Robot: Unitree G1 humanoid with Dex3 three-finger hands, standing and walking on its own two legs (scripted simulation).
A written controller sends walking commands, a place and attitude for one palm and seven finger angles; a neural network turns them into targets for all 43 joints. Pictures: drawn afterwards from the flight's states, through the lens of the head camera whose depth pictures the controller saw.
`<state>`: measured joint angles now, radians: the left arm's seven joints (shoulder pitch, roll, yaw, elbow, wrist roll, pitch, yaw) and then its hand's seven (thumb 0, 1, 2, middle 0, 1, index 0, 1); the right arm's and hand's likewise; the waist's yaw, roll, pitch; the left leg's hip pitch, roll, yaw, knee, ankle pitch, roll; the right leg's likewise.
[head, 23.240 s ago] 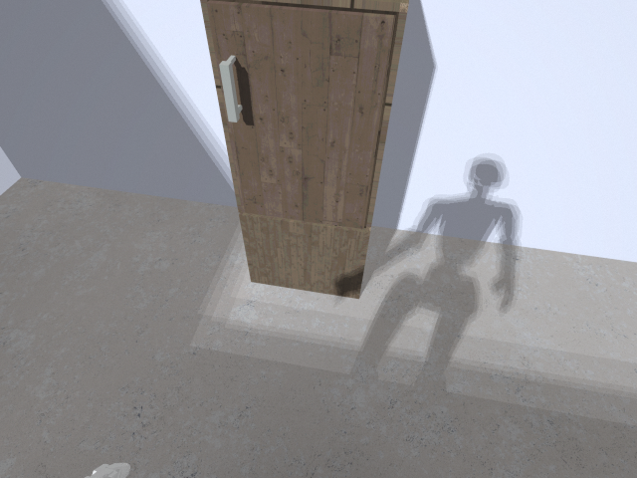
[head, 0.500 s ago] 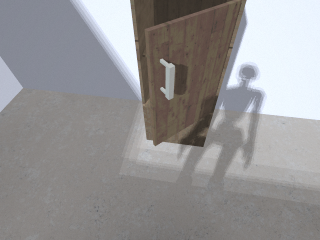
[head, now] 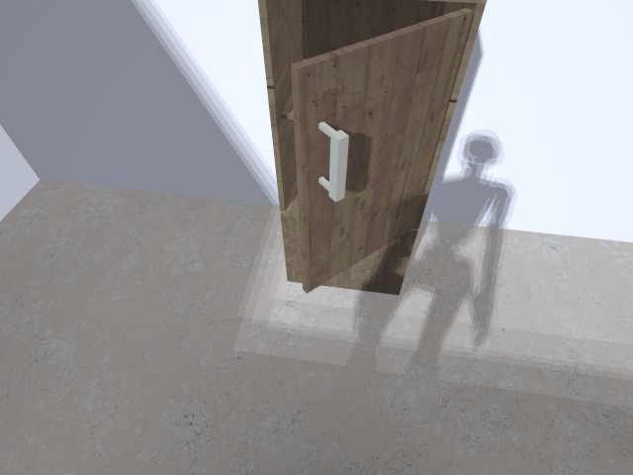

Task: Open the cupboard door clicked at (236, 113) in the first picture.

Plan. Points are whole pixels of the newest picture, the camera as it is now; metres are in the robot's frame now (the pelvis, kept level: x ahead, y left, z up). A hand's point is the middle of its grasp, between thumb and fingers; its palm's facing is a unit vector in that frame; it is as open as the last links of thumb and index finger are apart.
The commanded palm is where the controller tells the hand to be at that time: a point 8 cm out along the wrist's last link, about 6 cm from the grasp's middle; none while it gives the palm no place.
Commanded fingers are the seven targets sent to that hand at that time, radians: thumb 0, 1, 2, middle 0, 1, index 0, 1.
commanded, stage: let the arm hang, fingers relaxed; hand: left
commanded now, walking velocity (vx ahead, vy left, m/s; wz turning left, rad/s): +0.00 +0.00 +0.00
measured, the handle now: (331, 162) +0.60 +0.01 +0.05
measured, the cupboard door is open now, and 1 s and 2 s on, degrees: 45 45 45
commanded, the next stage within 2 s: look to check the result in 0.02 s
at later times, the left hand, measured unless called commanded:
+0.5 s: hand out of the picture +0.04 +0.20 -0.17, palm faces +0.02 -0.97 -0.25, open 7.3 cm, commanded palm none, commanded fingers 0.00 0.90 0.90 -0.20 -0.30 -0.20 -0.30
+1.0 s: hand out of the picture +0.07 +0.19 -0.18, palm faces -0.07 -0.96 -0.26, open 7.3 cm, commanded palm none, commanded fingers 0.00 0.90 0.90 -0.20 -0.30 -0.20 -0.30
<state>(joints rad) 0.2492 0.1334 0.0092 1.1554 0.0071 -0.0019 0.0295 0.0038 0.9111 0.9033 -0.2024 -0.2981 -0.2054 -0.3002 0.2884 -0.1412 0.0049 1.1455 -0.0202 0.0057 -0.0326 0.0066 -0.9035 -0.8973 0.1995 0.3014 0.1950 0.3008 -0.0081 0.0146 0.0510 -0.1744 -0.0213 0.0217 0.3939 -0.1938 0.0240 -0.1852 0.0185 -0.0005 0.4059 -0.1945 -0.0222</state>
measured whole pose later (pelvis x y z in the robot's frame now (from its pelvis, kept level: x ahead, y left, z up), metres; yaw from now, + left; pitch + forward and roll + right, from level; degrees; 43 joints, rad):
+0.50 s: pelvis +0.01 +0.00 +0.00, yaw +0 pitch -1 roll +0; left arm 0.19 0.20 0.02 1.15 0.01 -0.01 0.02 0.00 0.91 0.90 -0.20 -0.30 -0.21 -0.30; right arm 0.21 -0.21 0.00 1.14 -0.02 0.00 -0.03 0.01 -0.90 -0.90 0.20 0.30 0.20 0.30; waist -0.01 0.02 0.06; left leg -0.15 -0.03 0.01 0.37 -0.19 0.03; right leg -0.16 0.01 -0.01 0.38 -0.20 -0.02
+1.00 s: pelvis +0.01 -0.01 -0.01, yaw -6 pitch -1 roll +1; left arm 0.18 0.22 0.05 1.05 0.02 0.05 0.00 0.00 0.91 0.90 -0.20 -0.30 -0.20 -0.30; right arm 0.16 -0.21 -0.03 1.03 -0.02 0.03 -0.03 0.01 -0.90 -0.90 0.20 0.30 0.20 0.30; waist 0.01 -0.01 0.09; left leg -0.20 0.01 0.12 0.48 -0.27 0.01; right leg -0.27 0.06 0.08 0.56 -0.26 -0.03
